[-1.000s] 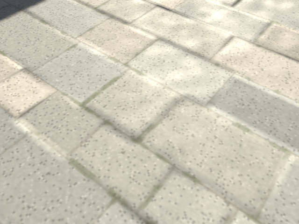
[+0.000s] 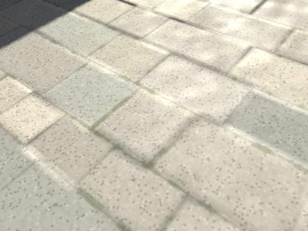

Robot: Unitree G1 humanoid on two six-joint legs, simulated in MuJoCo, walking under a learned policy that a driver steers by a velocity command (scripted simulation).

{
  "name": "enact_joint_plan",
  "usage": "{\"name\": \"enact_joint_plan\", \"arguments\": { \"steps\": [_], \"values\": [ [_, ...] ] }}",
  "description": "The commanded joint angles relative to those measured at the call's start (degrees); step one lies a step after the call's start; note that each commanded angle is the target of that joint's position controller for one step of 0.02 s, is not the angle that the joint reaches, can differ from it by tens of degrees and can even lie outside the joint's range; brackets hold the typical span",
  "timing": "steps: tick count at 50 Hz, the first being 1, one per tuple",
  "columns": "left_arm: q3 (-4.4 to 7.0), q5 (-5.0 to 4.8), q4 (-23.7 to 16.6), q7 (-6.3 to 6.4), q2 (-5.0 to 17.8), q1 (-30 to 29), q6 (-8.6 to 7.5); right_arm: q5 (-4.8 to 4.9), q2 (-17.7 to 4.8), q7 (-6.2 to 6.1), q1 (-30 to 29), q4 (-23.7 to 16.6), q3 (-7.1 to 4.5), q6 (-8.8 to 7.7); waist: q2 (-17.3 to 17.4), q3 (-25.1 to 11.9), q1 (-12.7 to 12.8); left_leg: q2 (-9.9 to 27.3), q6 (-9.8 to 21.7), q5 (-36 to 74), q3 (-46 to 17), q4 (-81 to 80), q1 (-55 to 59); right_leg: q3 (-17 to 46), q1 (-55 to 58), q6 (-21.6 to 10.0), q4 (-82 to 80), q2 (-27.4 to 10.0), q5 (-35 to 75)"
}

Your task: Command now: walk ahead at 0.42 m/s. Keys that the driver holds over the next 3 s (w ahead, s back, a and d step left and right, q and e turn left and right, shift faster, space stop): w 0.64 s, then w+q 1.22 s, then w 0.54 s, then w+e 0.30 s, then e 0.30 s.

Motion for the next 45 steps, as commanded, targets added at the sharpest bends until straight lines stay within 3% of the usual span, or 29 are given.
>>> {"name": "enact_joint_plan", "arguments": {
  "steps": [1, 4, 7, 11, 13, 15, 16, 17, 18, 19, 20, 21, 22, 24, 26, 27, 31, 34, 37, 39, 41, 42, 43, 44, 45],
  "values": [
    [0.43, 0.40, -2.5, 0.12, 6.7, 1.0, -0.33, -0.96, -4.6, 0.91, -5.0, -4.6, -1.34, -1.62, -8.9, 6.2, 0.6, 5.3, -0.9, 8.8, -1.4, -0.6, -19.3, 16.5, 9.2, -6.4, -15.8, -13.9, 3.0],
    [0.52, 0.48, -1.8, 1.21, 8.0, 4.1, 0.35, -1.20, -2.3, 1.18, -9.8, -6.7, -0.81, -1.17, -7.1, 6.4, 1.7, 4.8, -3.6, 13.7, 1.1, -8.3, -19.6, 10.8, 8.4, -7.6, -16.3, -12.6, 15.4],
    [0.56, 0.45, -1.9, 1.94, 9.0, 5.4, 0.63, -0.91, -0.3, 1.36, -17.0, -9.4, 0.08, -1.26, -7.1, 7.6, 3.5, 2.8, -4.5, 20.2, 3.3, -20.7, -14.2, 6.8, 4.5, -7.2, -17.8, -11.1, 17.1],
    [0.91, -0.44, -0.9, 2.22, 9.4, 8.2, 0.93, -0.34, -0.8, 2.18, -21.9, -11.8, 0.21, -1.46, -7.3, 9.3, 3.5, 1.4, -2.8, 23.0, 2.7, -28.5, -11.6, 6.0, 7.9, -7.3, -17.8, -13.8, 18.8],
    [1.38, -0.61, -1.1, 2.35, 9.9, 7.5, 1.40, -0.39, -2.1, 2.68, -21.5, -12.3, -0.25, -1.74, -7.2, 8.1, 1.7, 1.1, -1.0, 21.0, 2.0, -30.4, -10.3, 5.6, 12.3, -6.3, -14.9, -15.6, 24.7],
    [2.00, -0.04, -1.9, 2.41, 11.3, 5.9, 2.13, -0.53, -4.6, 2.65, -16.1, -11.2, -1.46, -1.75, -9.0, 2.8, -2.0, -1.5, 0.9, 17.1, 3.5, -29.6, -2.1, 4.7, 15.5, -5.1, -7.2, -15.9, 43.2],
    [2.01, 0.42, -2.3, 2.39, 11.2, 5.1, 2.77, -0.44, -6.5, 2.29, -8.3, -9.0, -2.66, -1.54, -9.3, -2.4, -6.1, -3.5, 2.4, 16.1, 5.1, -29.5, 7.7, 3.2, 14.6, -4.1, 2.2, -14.3, 52.0],
    [1.52, 0.96, -3.1, 2.39, 10.2, 4.9, 3.09, -0.38, -8.6, 1.69, 1.6, -6.2, -3.80, -1.15, -8.6, -8.6, -10.5, -1.1, 4.4, 16.4, 2.8, -28.5, 22.9, 2.0, 7.0, -2.6, 15.0, -11.9, 48.4],
    [-0.35, 1.63, -4.5, 1.68, 3.6, 11.5, 2.31, -2.02, -13.9, 1.28, 9.3, -4.6, -5.06, -0.87, 3.7, -18.6, -8.5, 13.9, 12.2, 9.1, -19.8, -28.6, 46.7, 0.4, -14.7, 0.3, 37.4, -4.5, 24.1],
    [-1.33, 0.45, -3.0, 1.18, 0.9, 13.7, 0.80, -1.71, -11.1, 1.66, 10.6, -3.5, -4.31, -0.61, 12.4, -25.2, -7.6, 21.6, 17.4, -1.7, -43.1, -41.0, 52.2, 5.8, -25.5, 1.6, 51.9, 3.0, -15.6],
    [0.46, -1.38, -4.7, 0.83, 7.9, 7.6, -0.60, -1.19, -7.5, 1.75, 5.7, -3.9, -3.15, -0.89, 7.6, -14.8, -7.7, 19.1, 14.1, -6.1, -38.7, -44.0, 44.0, 9.0, -31.6, 0.2, 56.8, -1.0, -14.8],
    [0.92, -2.49, -6.7, 0.89, 9.7, 1.9, -1.33, -1.40, -5.7, 1.63, 0.6, -5.0, -2.67, -1.13, 3.8, -6.9, -6.3, 17.3, 12.1, -2.8, -29.5, -45.4, 34.3, 7.1, -32.5, -0.8, 55.8, -4.1, -10.0],
    [0.96, -2.09, -7.3, 1.32, 9.0, -0.6, -1.42, -1.86, -4.5, 1.88, -3.3, -5.3, -2.26, -1.57, -0.9, -2.0, -4.2, 15.0, 11.0, 4.3, -22.6, -47.4, 24.8, 5.8, -30.4, -0.7, 51.7, -6.8, -5.2],
    [1.30, -0.80, -6.9, 1.82, 7.1, 0.9, -0.10, -2.66, -2.4, 2.25, -6.1, -5.3, -1.72, -2.14, 0.6, -0.1, -0.6, 11.3, 9.8, 11.2, -14.6, -50.5, 15.8, 5.9, -23.8, -0.3, 46.7, -9.7, -1.1],
    [1.06, -0.42, -7.0, 1.97, 4.9, 1.6, 1.15, -2.11, -2.5, 2.36, -5.2, -4.2, -1.78, -2.49, 0.8, 1.2, 0.6, 10.5, 10.6, 14.0, -11.0, -52.9, 12.1, 5.1, -22.9, 0.7, 43.1, -10.4, -0.3],
    [1.12, -0.20, -7.9, 2.10, 5.0, -0.1, 1.51, -2.04, -3.4, 2.16, -4.3, -3.6, -1.98, -2.64, 0.7, 2.2, 0.7, 10.4, 11.0, 15.0, -9.6, -53.9, 11.3, 4.7, -24.5, 1.3, 40.7, -10.9, 1.4],
    [1.07, 0.54, -11.8, 1.88, 5.1, -9.6, 1.10, -1.83, -5.5, 0.61, -0.5, -2.0, -2.55, -2.08, -0.6, 4.4, -1.6, 8.7, 9.9, 18.0, -5.0, -55.2, 13.4, 3.5, -29.6, 3.2, 25.0, -10.6, 14.8],
    [0.49, 0.27, -14.1, 1.23, 4.1, -17.3, 0.34, -1.14, -6.4, 0.03, 3.9, -0.6, -2.70, -1.59, -1.2, 5.1, -4.4, 7.4, 8.4, 18.4, -3.2, -54.6, 13.9, 1.3, -25.9, 3.6, 13.9, -7.7, 22.1],
    [0.40, -0.27, -16.3, 0.37, 4.8, -22.1, -0.20, -0.53, -6.7, -0.24, 7.5, 0.9, -2.92, -0.62, -0.8, 5.7, -5.6, 9.5, 8.3, 18.4, -5.6, -51.5, 19.6, 2.3, -26.5, 3.6, 8.3, -6.2, 21.3],
    [0.81, -0.39, -17.3, -0.18, 6.3, -22.7, -0.69, -0.38, -7.1, -0.61, 8.0, 1.1, -3.25, 0.10, -0.1, 5.1, -4.5, 11.4, 7.3, 19.2, -7.9, -48.4, 23.5, 3.6, -25.5, 2.8, 5.2, -5.7, 18.4],
    [1.53, -0.46, -16.9, -0.36, 8.2, -19.7, -1.14, -0.47, -7.8, -0.85, 7.2, 0.8, -3.72, 0.68, 1.5, 3.2, -2.2, 12.2, 6.3, 23.4, -9.6, -44.2, 25.1, 3.1, -20.0, 1.7, 4.1, -4.6, 13.9],
    [2.43, -0.45, -15.7, -0.15, 9.7, -14.4, -1.33, -0.62, -7.6, -0.84, 6.3, 0.4, -3.61, 0.90, 1.7, 0.2, 0.9, 10.4, 5.2, 29.7, -8.6, -38.3, 24.3, 2.0, -12.2, 0.5, 2.6, -3.6, 12.4],
    [3.79, 0.02, -13.5, 0.36, 12.6, -5.2, -1.48, -1.26, -5.6, -0.73, 6.1, -0.3, -2.85, 0.91, 0.8, -6.9, 4.8, 6.9, 3.4, 29.7, -6.5, -26.6, 19.2, 3.4, 2.1, -1.9, 4.5, -5.8, 12.7],
    [5.09, 1.21, -12.5, 0.82, 17.7, 3.1, -1.32, -1.95, -0.4, -0.52, 9.0, -2.4, -1.35, 0.38, -8.3, -16.8, 5.8, -0.3, 0.0, 14.1, -2.1, -6.0, 1.3, 19.3, 24.0, -7.5, 6.0, -19.2, 9.7],
    [4.95, 0.81, -11.7, 0.63, 17.0, 5.2, -0.59, -0.68, 2.7, -0.45, 12.9, -2.8, -0.30, -0.44, -21.3, -23.6, 4.4, -5.0, -1.7, -14.5, -3.1, 8.5, -12.6, 40.1, 32.9, -12.6, -1.9, -27.4, -0.8]
  ]
}}
Next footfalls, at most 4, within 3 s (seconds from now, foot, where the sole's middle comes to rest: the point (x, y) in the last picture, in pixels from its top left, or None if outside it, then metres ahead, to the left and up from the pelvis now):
0.34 left None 0.37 0.13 -0.78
0.86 right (196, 201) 0.67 -0.10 -0.78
1.38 left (131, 164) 0.88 0.21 -0.78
1.88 right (138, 113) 1.23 0.19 -0.78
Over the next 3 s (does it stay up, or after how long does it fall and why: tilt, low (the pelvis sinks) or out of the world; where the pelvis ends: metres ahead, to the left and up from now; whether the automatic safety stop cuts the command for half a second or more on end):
stays up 1.43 0.56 -0.02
